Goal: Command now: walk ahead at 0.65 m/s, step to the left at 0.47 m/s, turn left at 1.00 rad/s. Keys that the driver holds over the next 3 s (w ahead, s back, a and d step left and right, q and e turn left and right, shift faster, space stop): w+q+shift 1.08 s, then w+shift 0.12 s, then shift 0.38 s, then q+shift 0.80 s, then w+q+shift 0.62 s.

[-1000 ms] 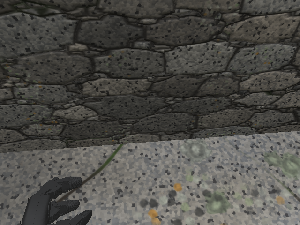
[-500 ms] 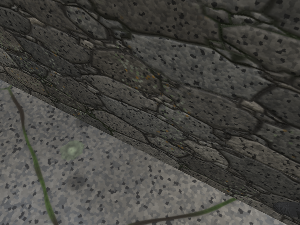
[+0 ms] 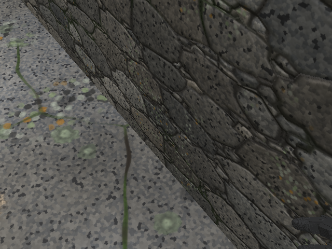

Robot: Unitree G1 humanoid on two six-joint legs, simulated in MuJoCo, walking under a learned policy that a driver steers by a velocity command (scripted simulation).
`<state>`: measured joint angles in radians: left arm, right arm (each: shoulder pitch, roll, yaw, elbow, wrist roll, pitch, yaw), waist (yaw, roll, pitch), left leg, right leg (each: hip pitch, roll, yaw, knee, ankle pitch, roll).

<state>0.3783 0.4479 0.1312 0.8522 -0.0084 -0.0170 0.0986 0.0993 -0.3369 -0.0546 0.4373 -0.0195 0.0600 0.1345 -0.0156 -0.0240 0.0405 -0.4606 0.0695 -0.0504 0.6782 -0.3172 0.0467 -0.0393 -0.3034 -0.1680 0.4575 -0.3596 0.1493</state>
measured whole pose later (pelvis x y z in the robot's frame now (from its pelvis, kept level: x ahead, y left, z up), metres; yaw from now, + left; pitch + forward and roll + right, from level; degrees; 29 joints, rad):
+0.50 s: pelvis +0.29 +0.18 +0.02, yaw +28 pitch +1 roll -1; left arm 0.44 0.38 0.10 0.94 0.05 -0.07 0.03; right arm 0.06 -0.39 -0.05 0.65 -0.04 0.01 0.12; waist 0.08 0.04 0.00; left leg -0.67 0.02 -0.05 1.15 -0.26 0.10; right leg 0.04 -0.12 -0.18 0.32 -0.35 0.10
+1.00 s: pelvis +0.63 +0.55 +0.01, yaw +56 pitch +2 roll -1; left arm -0.02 0.29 0.00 0.64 0.05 -0.06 -0.04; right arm 0.50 -0.32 -0.07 0.92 0.00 -0.06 0.01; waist -0.12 0.00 0.05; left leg 0.15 -0.19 -0.30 0.24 -0.36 0.20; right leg -0.75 -0.09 0.02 0.69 0.00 0.03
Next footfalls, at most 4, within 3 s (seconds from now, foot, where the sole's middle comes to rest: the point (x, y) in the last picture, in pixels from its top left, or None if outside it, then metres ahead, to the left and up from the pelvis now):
0.28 right None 0.29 -0.01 -0.75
0.66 left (46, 237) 0.52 0.46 -0.75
1.10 right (1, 149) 0.93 0.76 -0.75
1.48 left None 0.85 1.15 -0.75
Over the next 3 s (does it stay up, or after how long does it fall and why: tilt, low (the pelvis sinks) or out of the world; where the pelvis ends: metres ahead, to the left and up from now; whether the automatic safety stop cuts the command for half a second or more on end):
stays up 0.69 1.38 0.00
